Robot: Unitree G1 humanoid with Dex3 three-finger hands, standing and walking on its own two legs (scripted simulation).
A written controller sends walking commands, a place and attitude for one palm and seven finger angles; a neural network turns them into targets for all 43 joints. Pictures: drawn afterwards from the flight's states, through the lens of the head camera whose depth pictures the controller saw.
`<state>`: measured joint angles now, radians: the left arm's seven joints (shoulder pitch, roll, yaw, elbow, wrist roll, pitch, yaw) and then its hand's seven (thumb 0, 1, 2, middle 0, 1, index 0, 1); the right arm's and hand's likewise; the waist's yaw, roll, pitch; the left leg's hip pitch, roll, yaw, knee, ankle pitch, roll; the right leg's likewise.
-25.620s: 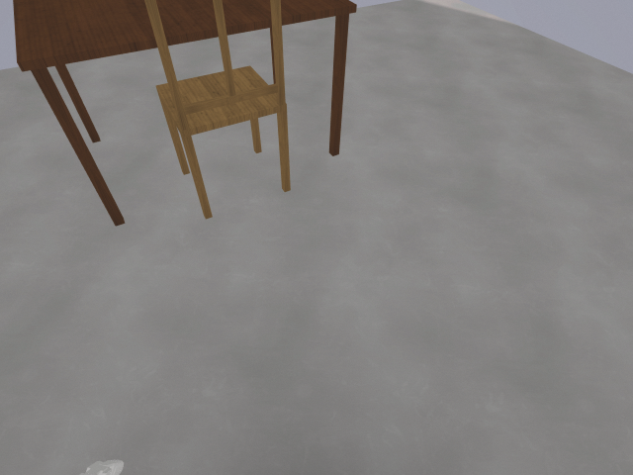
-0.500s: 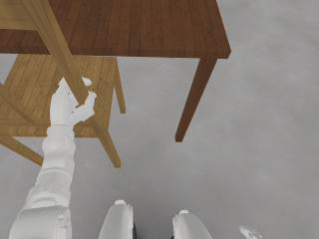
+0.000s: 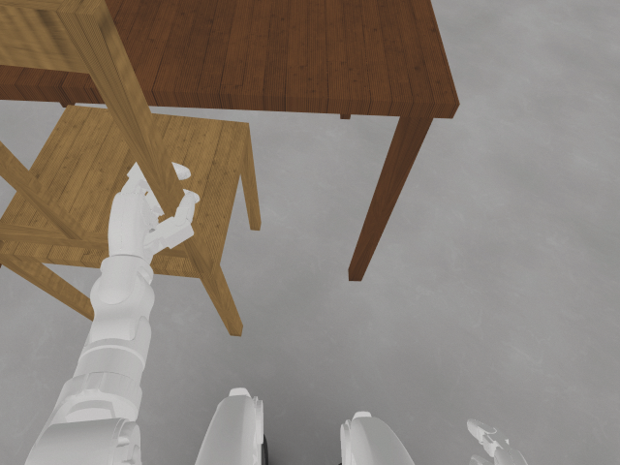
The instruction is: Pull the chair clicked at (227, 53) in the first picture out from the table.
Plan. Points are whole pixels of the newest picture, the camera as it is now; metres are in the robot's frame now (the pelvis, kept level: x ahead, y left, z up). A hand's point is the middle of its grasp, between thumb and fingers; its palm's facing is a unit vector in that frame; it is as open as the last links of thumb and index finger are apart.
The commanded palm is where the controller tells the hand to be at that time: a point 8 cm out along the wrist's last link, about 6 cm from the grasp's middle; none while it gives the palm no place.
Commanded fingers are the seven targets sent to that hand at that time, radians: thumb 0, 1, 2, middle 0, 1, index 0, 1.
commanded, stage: step backward, pulling the chair out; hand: left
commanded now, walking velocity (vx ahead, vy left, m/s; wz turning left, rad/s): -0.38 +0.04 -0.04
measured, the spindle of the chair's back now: (11, 170) +0.46 +0.39 +0.06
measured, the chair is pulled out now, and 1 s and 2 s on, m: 0.02 0.11 0.11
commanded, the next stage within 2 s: none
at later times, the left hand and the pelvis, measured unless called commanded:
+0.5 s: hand (177, 235) +0.38 +0.17 +0.05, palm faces +0.09 -0.99 -0.08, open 5.5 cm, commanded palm +0.34 +0.22 +0.05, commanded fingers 0.00 0.90 0.90 -0.50 -1.45 -0.50 -1.45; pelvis -0.01 +0.02 +0.10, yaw -3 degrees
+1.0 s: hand (171, 292) +0.31 +0.16 +0.05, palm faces +0.15 -0.98 -0.15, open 5.7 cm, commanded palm +0.30 +0.21 +0.06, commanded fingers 0.00 0.90 0.90 -0.50 -1.45 -0.50 -1.45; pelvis -0.06 +0.00 +0.10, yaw -1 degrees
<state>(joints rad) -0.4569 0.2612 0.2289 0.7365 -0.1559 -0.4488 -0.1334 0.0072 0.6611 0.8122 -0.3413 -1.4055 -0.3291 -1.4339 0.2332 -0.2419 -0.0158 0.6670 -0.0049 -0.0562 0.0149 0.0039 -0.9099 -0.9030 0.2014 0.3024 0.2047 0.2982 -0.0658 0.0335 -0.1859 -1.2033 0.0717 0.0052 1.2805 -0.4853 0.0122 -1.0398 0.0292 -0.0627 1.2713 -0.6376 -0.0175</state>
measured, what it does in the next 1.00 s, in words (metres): rises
